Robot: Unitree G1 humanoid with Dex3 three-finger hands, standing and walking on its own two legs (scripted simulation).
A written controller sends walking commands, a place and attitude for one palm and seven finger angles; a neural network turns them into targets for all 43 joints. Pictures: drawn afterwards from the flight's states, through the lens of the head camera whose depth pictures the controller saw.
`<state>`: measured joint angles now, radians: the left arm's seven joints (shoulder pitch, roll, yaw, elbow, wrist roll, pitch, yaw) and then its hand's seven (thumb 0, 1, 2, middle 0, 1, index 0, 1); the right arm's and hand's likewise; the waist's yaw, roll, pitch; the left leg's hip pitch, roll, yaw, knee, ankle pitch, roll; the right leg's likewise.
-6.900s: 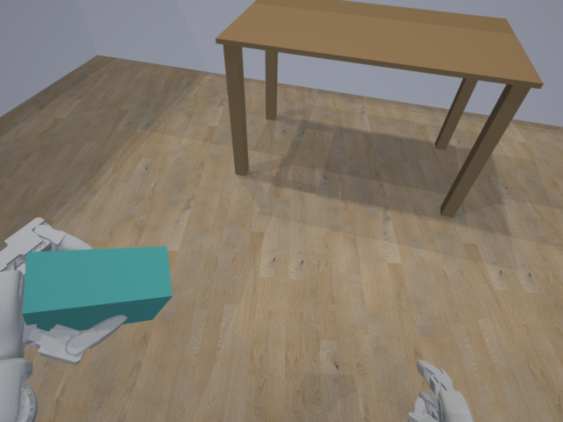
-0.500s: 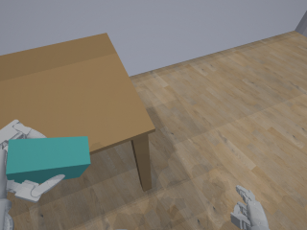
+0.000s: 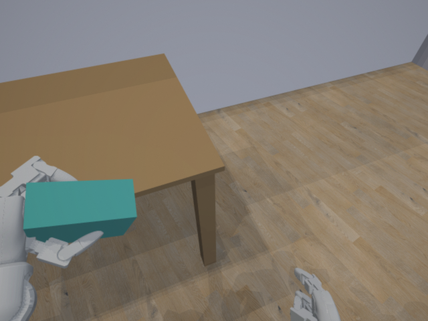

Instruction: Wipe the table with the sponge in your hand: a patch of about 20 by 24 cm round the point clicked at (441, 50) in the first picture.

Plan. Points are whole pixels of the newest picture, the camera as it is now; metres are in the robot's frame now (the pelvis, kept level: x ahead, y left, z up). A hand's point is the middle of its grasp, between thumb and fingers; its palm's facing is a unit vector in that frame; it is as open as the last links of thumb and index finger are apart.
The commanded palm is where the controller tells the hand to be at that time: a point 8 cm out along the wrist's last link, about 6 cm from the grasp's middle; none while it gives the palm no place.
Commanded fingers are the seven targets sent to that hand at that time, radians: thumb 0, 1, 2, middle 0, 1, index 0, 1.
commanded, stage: come to a stop and stand still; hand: left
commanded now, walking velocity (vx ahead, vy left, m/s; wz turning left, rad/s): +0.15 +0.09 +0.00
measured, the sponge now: (98, 211) +0.24 +0.19 +0.15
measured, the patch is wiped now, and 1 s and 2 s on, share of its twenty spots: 0.00 0.00 0.00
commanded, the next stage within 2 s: look again from close up in 0.30 s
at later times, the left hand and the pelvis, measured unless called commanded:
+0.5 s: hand (20, 192) +0.23 +0.27 +0.20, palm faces +0.50 -0.75 -0.44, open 10.0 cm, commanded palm +0.13 +0.28 +0.18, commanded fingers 0.00 0.10 1.30 -1.20 -1.60 -1.20 -1.60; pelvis -0.02 -0.01 +0.00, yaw +2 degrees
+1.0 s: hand (25, 199) +0.24 +0.28 +0.17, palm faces +0.39 -0.82 -0.41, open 10.0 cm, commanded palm +0.18 +0.32 +0.18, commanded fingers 0.00 0.10 1.30 -1.20 -1.60 -1.20 -1.60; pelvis +0.02 +0.04 +0.00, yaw -1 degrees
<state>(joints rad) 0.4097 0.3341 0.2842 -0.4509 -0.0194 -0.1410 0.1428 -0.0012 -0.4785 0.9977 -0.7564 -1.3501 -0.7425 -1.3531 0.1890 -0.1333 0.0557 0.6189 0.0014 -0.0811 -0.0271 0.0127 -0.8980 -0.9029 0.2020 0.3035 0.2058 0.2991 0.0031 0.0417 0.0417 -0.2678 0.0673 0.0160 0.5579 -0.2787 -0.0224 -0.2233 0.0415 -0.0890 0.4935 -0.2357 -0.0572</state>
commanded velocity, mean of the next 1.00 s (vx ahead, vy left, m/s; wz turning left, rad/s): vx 0.06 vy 0.03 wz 0.00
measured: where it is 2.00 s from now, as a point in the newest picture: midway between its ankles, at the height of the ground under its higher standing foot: outside the picture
